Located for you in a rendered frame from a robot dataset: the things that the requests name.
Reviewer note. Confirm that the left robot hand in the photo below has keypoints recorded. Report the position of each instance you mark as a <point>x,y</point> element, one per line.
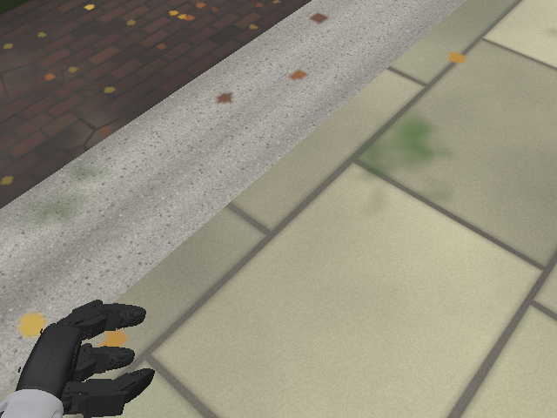
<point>58,363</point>

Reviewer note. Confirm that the left robot forearm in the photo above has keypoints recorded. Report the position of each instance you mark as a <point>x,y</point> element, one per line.
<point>31,403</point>

